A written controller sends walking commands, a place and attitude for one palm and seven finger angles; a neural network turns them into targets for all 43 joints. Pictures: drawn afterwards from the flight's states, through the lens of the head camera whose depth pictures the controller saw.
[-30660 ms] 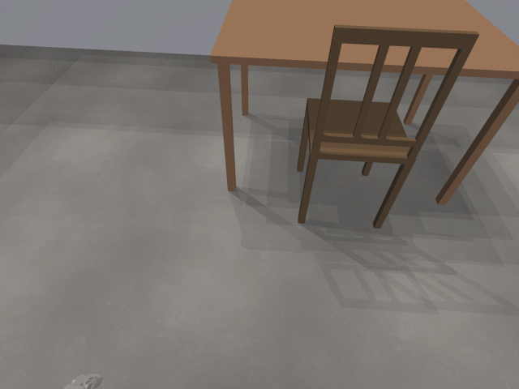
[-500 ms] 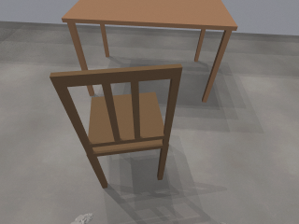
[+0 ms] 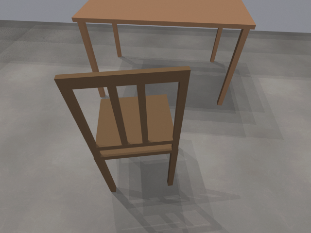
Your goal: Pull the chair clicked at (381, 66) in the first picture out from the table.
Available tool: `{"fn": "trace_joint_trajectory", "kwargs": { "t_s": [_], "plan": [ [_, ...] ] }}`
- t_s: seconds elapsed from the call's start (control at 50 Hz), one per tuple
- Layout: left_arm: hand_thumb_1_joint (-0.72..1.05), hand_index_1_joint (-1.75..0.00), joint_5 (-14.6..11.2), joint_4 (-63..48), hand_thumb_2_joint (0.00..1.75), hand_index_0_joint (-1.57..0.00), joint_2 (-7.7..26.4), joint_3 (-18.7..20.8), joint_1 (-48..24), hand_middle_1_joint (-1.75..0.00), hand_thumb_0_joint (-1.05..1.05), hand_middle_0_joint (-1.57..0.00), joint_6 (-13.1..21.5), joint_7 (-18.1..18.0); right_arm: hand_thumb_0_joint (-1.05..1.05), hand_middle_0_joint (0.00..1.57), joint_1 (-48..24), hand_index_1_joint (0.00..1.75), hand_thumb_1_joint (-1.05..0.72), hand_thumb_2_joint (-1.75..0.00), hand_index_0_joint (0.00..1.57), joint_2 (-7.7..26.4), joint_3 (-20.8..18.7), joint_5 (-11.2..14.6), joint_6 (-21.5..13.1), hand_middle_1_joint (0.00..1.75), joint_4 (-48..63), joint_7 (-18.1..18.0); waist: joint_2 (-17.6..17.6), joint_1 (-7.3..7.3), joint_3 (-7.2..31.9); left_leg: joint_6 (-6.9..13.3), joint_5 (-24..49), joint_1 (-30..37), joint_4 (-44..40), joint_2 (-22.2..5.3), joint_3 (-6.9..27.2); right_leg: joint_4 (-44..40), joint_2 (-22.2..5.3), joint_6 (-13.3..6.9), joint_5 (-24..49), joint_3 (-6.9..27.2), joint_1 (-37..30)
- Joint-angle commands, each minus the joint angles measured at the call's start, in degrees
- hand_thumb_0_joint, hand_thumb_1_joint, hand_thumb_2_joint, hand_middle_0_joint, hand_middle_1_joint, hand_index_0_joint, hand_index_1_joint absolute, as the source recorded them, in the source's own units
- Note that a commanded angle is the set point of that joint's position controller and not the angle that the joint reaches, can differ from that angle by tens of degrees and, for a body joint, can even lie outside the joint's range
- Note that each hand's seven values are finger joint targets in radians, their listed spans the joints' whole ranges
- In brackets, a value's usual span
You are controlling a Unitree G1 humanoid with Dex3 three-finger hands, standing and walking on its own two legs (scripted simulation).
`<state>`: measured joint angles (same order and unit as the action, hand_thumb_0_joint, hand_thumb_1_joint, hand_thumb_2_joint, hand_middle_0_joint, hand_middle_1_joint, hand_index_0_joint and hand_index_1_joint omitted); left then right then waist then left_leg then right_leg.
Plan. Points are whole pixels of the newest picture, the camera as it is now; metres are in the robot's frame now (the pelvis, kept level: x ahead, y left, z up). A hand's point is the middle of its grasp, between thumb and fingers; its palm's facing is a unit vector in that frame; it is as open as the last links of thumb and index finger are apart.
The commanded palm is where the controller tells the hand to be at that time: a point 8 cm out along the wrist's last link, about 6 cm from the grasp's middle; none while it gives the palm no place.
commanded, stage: let the arm hang, fingers relaxed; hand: left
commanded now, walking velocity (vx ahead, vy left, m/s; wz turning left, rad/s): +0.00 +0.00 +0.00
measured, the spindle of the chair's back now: (119, 119) +0.51 +0.18 -0.07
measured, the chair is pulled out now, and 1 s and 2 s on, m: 0.65 0.65 0.65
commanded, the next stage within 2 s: look to check the result in 0.36 s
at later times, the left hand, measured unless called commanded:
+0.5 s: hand out of the picture -0.01 +0.16 -0.17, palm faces +0.05 -0.98 -0.17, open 7.4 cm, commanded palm none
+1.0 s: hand out of the picture +0.01 +0.16 -0.17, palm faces +0.05 -0.98 -0.17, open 7.4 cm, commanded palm none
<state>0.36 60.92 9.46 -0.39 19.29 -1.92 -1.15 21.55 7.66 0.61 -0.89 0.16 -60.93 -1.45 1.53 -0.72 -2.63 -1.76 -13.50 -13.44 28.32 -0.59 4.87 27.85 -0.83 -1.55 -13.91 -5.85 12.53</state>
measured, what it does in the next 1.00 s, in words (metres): stands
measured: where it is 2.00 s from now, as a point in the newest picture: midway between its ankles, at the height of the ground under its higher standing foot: outside the picture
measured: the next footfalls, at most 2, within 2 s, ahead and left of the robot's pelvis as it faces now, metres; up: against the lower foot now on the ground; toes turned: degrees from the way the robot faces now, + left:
none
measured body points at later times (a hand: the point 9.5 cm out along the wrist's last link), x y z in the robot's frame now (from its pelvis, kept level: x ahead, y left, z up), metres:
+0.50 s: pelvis +0.00 +0.00 +0.00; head +0.02 +0.00 +0.45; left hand -0.01 +0.22 -0.16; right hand -0.02 -0.20 -0.16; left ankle +0.02 +0.14 -0.74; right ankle +0.01 -0.10 -0.74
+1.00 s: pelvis +0.01 +0.00 +0.00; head +0.03 +0.00 +0.45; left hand +0.00 +0.22 -0.16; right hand +0.00 -0.21 -0.16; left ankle +0.02 +0.14 -0.74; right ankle +0.01 -0.10 -0.74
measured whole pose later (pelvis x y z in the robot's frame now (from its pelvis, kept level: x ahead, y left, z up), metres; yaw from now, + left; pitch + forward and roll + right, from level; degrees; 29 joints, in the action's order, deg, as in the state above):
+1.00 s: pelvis +0.01 +0.00 +0.00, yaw +0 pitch -1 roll +0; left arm 0.4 60.1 7.6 -0.1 17.5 -1.1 -1.5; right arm 19.2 6.6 0.5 -0.7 -0.5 -61.4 -2.1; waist 0.4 -0.8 -3.0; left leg -1.8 -13.7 -12.8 27.3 -0.4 4.9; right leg 27.3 -1.1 -1.4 -14.4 -5.9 12.0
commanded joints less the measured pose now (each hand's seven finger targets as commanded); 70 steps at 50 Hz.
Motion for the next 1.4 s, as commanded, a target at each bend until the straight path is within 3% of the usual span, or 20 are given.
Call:
{"fn": "trace_joint_trajectory", "kwargs": {
  "t_s": [0.0,0.2,0.24,0.3,0.42,0.6,0.64,0.7,0.72,0.8,0.84,0.9,0.94,1.0,1.04,1.12,1.38],
  "plan": [
    [0.90,-0.30,-0.1,-2.3,0.90,-0.20,5.4,1.1,2.7,-0.30,0.00,-0.20,1.2,-0.6,0.00,0.20,4.8,0.30,-0.90,-0.90,0.20,4.5,-0.9,0.1,-0.8,0.30,1.5,-0.6,-1.0,0.52,-3.5,4.3,0.8,-4.3,-5.7,-2.6,2.2,-8.1,-5.3,-2.8,-5.3,7.2,1.9],
    [0.90,-0.30,0.0,-2.4,0.90,-0.20,3.9,1.4,3.2,-0.30,0.00,-0.20,1.5,-0.8,0.00,0.20,4.8,0.30,-0.90,-0.90,0.20,3.1,-1.0,0.0,-0.9,0.30,1.5,-0.7,-0.4,0.43,-2.6,4.2,1.6,-4.3,-5.4,-2.5,1.9,-7.6,-5.3,-2.8,-3.6,7.1,1.4],
    [0.90,-0.30,0.0,-2.4,0.90,-0.20,3.8,1.3,3.5,-0.30,0.00,-0.20,1.4,-0.9,0.00,0.20,4.2,0.30,-0.90,-0.90,0.20,3.1,-1.1,0.0,-0.8,0.30,1.6,-0.8,0.1,0.20,-4.2,4.3,0.4,-5.2,-5.7,-2.5,2.2,-7.9,-5.0,-2.7,-4.2,7.1,1.9],
    [0.90,-0.30,0.0,-2.7,0.90,-0.20,3.7,1.4,3.3,-0.30,0.00,-0.20,1.6,-0.8,0.00,0.20,4.7,0.30,-0.90,-0.90,0.20,3.2,-1.0,0.1,-1.0,0.30,1.6,-0.8,-1.3,0.36,-2.3,4.2,2.6,-4.4,-5.1,-2.4,2.0,-7.4,-5.3,-2.9,-2.3,7.2,0.7],
    [0.90,-0.30,-0.1,-2.7,0.90,-0.20,3.7,1.3,3.2,-0.30,0.00,-0.20,1.5,-0.8,0.00,0.20,4.1,0.30,-0.90,-0.90,0.20,3.0,-1.2,0.1,-0.7,0.30,1.5,-0.8,-1.4,0.28,-3.9,4.2,1.7,-4.2,-5.1,-2.4,1.8,-8.3,-5.3,-2.9,-3.5,6.8,1.7],
    [0.90,-0.30,-0.2,-2.8,0.90,-0.20,3.6,1.3,3.3,-0.30,0.00,-0.20,1.7,-0.8,0.00,0.20,3.8,0.30,-0.90,-0.90,0.20,3.7,-1.0,0.2,-1.2,0.30,1.3,-1.0,-0.6,0.13,-0.9,4.3,6.1,-3.2,-5.6,-3.1,2.8,-6.3,-5.2,-2.5,2.0,6.2,-1.4],
    [0.90,-0.30,-0.1,-2.8,0.90,-0.20,3.6,1.2,3.3,-0.30,0.00,-0.20,1.6,-0.9,0.00,0.20,3.2,0.30,-0.90,-0.90,0.20,3.7,-1.0,0.2,-1.1,0.30,1.4,-1.0,0.2,-0.01,-2.7,4.4,5.1,-4.1,-6.0,-3.1,3.0,-6.6,-5.0,-2.4,1.1,6.1,-0.7],
    [0.90,-0.30,-0.1,-2.8,0.90,-0.20,3.7,1.3,3.1,-0.30,0.00,-0.20,1.6,-0.8,0.00,0.20,3.5,0.30,-0.90,-0.90,0.20,3.8,-1.1,0.2,-1.0,0.30,1.3,-0.9,-0.8,0.23,-2.1,4.3,3.7,-3.5,-5.9,-2.8,2.6,-7.0,-5.2,-2.4,-0.4,6.3,-0.5],
    [0.90,-0.30,-0.1,-2.6,0.90,-0.20,3.5,1.2,3.1,-0.30,0.00,-0.20,1.5,-0.8,0.00,0.20,3.0,0.30,-0.90,-0.90,0.20,3.6,-1.1,0.2,-0.8,0.30,1.2,-0.9,-0.9,0.12,-3.9,4.3,2.8,-3.7,-6.1,-2.8,2.6,-7.7,-5.0,-2.6,-1.3,6.2,0.7],
    [0.90,-0.30,-0.1,-2.7,0.90,-0.20,3.6,1.3,3.1,-0.30,0.00,-0.20,1.7,-0.8,0.00,0.20,3.3,0.30,-0.90,-0.90,0.20,3.7,-0.9,0.3,-1.2,0.30,1.0,-0.9,-0.5,0.17,-1.1,4.4,5.6,-2.8,-6.0,-3.1,2.9,-6.6,-5.2,-2.3,1.6,6.2,-1.4],
    [0.90,-0.30,-0.1,-2.6,0.90,-0.20,3.5,1.2,3.1,-0.30,0.00,-0.20,1.7,-0.9,0.00,0.20,2.7,0.30,-0.90,-0.90,0.20,3.7,-1.0,0.2,-1.0,0.30,1.0,-1.0,-0.8,0.15,-3.0,4.3,4.8,-3.4,-6.1,-2.9,2.8,-7.0,-5.1,-2.4,0.7,6.2,-0.4],
    [0.90,-0.30,-0.1,-2.7,0.90,-0.20,3.6,1.4,3.1,-0.30,0.00,-0.20,1.8,-0.8,0.00,0.20,3.2,0.30,-0.90,-0.90,0.20,3.7,-1.0,0.3,-1.1,0.30,1.0,-1.0,-0.5,0.23,-1.2,4.3,6.3,-2.7,-5.8,-3.0,2.8,-6.5,-5.2,-2.3,2.1,6.1,-1.7],
    [0.90,-0.30,-0.1,-2.7,0.90,-0.20,3.4,1.3,2.9,-0.30,0.00,-0.20,1.7,-0.8,0.00,0.20,2.9,0.30,-0.90,-0.90,0.20,3.9,-1.0,0.3,-1.1,0.30,0.9,-1.0,-0.3,0.19,-2.7,4.3,6.0,-3.2,-6.1,-3.0,2.9,-6.6,-5.1,-2.4,1.9,5.8,-1.1],
    [0.90,-0.30,-0.2,-2.7,0.90,-0.20,3.4,1.4,3.1,-0.30,0.00,-0.20,1.8,-0.8,0.00,0.20,3.1,0.30,-0.90,-0.90,0.20,3.8,-0.9,0.3,-1.2,0.30,0.9,-1.1,-0.1,0.20,-1.1,4.4,6.9,-2.3,-5.9,-3.0,3.0,-6.4,-5.2,-2.4,2.7,6.0,-1.8],
    [0.90,-0.30,-0.2,-2.5,0.90,-0.20,3.3,1.2,3.0,-0.30,0.00,-0.20,1.7,-0.8,0.00,0.20,2.7,0.30,-0.90,-0.90,0.20,3.8,-0.9,0.3,-1.0,0.30,0.9,-1.1,-0.1,0.21,-3.0,4.4,6.2,-2.7,-6.1,-3.1,3.0,-6.7,-5.1,-2.3,2.0,5.8,-0.7],
    [0.90,-0.30,-0.2,-2.5,0.90,-0.20,3.5,1.3,3.2,-0.30,0.00,-0.20,1.8,-0.9,0.00,0.20,2.9,0.30,-0.90,-0.90,0.20,3.7,-0.9,0.3,-0.9,0.30,0.8,-1.1,-1.6,0.21,-2.6,4.3,5.7,-2.3,-5.9,-2.9,2.5,-7.1,-5.1,-2.5,1.6,6.0,-0.9],
    [0.90,-0.30,-0.2,-2.5,0.90,-0.20,3.5,1.4,3.2,-0.30,0.00,-0.20,2.0,-0.9,0.00,0.20,3.0,0.30,-0.90,-0.90,0.20,3.5,-0.8,0.3,-1.0,0.30,0.3,-1.0,-0.8,0.23,-1.6,4.0,7.4,-1.5,-5.2,-2.7,1.8,-6.9,-5.6,-2.6,3.3,6.1,-1.8]
  ]
}}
